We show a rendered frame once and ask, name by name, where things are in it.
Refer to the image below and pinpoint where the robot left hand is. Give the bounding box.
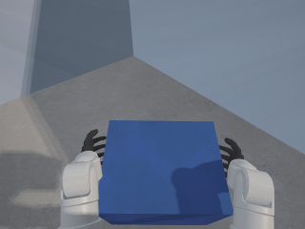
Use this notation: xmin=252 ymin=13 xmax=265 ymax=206
xmin=81 ymin=129 xmax=106 ymax=165

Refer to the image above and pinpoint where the robot right hand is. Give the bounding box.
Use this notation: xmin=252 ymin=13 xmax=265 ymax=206
xmin=218 ymin=137 xmax=244 ymax=177

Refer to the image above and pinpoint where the carton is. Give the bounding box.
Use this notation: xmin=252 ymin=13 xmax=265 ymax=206
xmin=98 ymin=120 xmax=234 ymax=225

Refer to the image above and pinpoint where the left robot forearm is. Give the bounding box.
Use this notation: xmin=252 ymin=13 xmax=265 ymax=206
xmin=57 ymin=151 xmax=103 ymax=229

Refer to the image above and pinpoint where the right robot forearm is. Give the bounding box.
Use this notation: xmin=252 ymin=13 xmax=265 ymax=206
xmin=227 ymin=158 xmax=275 ymax=229

